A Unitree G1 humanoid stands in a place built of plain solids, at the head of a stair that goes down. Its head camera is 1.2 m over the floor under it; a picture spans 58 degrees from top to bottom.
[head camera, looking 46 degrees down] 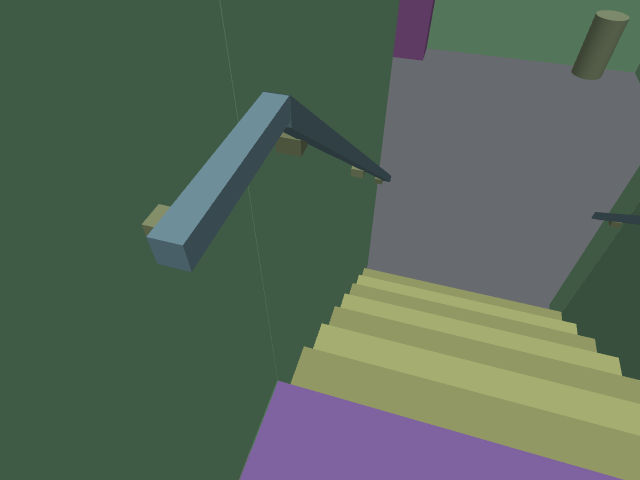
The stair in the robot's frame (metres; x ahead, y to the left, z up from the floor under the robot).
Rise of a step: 0.19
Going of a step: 0.23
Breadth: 1.40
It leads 17 degrees to the right of straight ahead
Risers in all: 8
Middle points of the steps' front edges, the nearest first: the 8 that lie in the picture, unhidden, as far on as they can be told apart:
0.39 -0.55 0.00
0.61 -0.61 -0.19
0.83 -0.68 -0.37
1.05 -0.74 -0.56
1.27 -0.81 -0.75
1.49 -0.88 -0.94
1.71 -0.94 -1.13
1.93 -1.01 -1.31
